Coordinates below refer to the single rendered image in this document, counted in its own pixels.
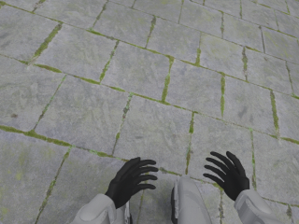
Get robot left forearm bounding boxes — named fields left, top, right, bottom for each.
left=69, top=193, right=117, bottom=224

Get robot right forearm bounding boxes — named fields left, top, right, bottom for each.
left=234, top=189, right=284, bottom=224

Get right robot hand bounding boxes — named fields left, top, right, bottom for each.
left=203, top=151, right=250, bottom=201

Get left robot thigh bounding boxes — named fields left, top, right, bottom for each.
left=112, top=200, right=131, bottom=224

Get robot right shin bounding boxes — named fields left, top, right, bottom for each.
left=175, top=175, right=190, bottom=218

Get left robot hand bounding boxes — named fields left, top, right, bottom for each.
left=105, top=157, right=159, bottom=209

